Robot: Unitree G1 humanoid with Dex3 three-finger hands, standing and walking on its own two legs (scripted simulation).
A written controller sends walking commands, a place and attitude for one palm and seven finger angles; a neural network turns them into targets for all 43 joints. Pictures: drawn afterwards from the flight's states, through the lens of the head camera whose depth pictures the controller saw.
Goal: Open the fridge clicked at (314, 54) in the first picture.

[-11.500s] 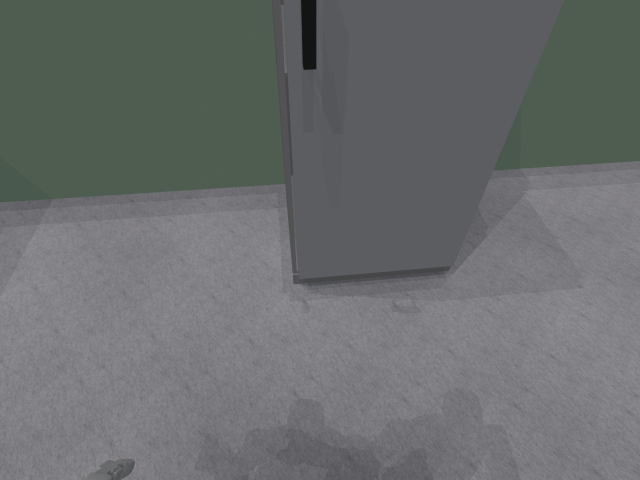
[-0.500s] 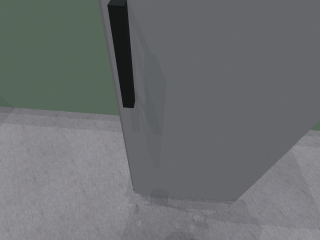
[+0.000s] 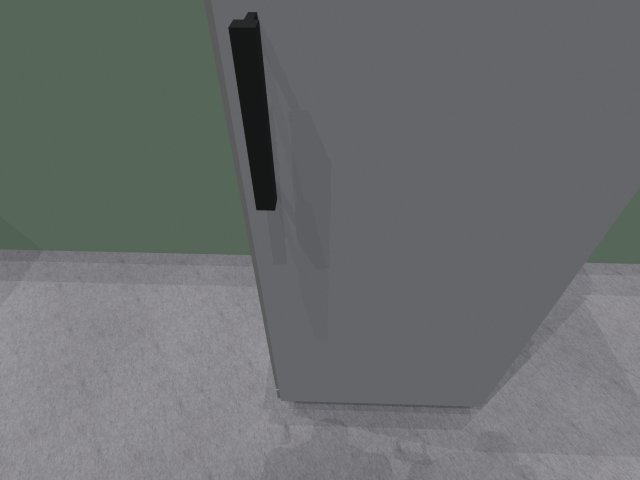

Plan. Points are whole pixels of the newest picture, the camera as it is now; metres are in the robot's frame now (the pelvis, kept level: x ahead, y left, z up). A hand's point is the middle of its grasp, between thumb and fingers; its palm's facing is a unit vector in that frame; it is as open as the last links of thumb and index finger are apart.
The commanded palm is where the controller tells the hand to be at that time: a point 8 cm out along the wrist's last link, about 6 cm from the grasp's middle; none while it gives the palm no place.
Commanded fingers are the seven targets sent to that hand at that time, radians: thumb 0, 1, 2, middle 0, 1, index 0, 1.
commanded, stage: look again from close up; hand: left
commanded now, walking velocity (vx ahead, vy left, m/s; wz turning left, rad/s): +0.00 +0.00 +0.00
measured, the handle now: (260, 121) +0.47 +0.11 +0.24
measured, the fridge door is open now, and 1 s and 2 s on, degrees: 0 0 0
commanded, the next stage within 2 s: raise the hand to about handle height in 1.38 s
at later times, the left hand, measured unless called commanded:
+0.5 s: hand out of the picture -0.05 +0.13 -0.18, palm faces +0.06 -0.99 -0.12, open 7.4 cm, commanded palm none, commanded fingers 0.00 0.90 0.90 -0.20 -0.30 -0.20 -0.30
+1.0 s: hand out of the picture -0.02 +0.14 -0.17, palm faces +0.06 -0.99 -0.15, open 7.3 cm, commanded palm none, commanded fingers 0.00 0.90 0.90 -0.20 -0.30 -0.20 -0.30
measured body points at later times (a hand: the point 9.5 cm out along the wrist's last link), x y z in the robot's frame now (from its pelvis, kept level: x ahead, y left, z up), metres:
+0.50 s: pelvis -0.01 -0.01 +0.00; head -0.01 +0.00 +0.45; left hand -0.05 +0.19 -0.16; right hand -0.05 -0.20 -0.16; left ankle -0.01 +0.08 -0.74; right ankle +0.04 -0.12 -0.74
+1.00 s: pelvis +0.01 -0.01 +0.00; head +0.01 -0.01 +0.45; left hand -0.02 +0.19 -0.16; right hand -0.01 -0.21 -0.16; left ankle -0.01 +0.08 -0.74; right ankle +0.04 -0.12 -0.74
